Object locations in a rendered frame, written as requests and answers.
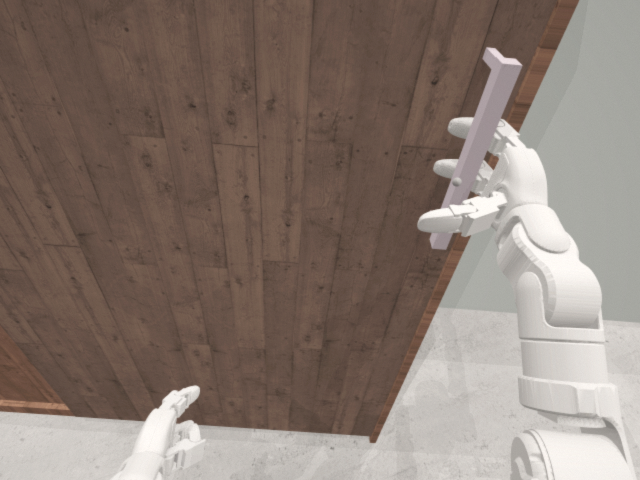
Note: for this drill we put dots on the right robot upper arm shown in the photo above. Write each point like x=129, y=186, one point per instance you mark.
x=556, y=455

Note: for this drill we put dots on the left robot forearm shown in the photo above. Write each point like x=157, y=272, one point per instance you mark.
x=142, y=466

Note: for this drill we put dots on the right robot forearm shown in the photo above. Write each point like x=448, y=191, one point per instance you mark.
x=558, y=300

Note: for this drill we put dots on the wardrobe door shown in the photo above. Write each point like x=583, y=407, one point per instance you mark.
x=19, y=379
x=225, y=194

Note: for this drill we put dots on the right robot hand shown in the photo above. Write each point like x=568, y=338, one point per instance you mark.
x=519, y=179

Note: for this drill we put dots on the handle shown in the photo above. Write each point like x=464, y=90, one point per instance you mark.
x=501, y=81

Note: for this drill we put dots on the left robot hand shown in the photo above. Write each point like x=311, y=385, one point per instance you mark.
x=180, y=445

